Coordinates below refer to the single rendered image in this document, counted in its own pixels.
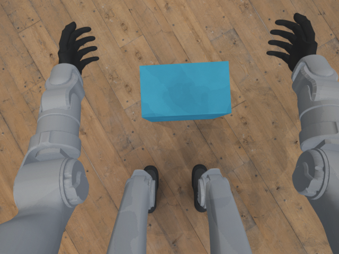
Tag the left robot hand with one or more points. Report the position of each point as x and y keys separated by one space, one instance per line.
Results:
x=69 y=52

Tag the carton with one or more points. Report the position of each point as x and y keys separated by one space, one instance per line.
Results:
x=185 y=91

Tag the left robot upper arm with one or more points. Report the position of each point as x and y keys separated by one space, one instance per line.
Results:
x=46 y=194

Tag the right robot upper arm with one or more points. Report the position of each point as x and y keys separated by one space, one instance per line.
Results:
x=317 y=177

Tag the left robot shin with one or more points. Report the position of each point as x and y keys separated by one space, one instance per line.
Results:
x=139 y=173

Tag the right robot hand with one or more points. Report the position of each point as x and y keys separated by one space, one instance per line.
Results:
x=303 y=40

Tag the robot right forearm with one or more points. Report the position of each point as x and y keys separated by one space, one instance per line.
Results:
x=315 y=83

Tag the robot left forearm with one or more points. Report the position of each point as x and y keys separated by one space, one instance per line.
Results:
x=59 y=119

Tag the robot left foot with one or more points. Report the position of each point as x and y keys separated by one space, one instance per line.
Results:
x=152 y=170

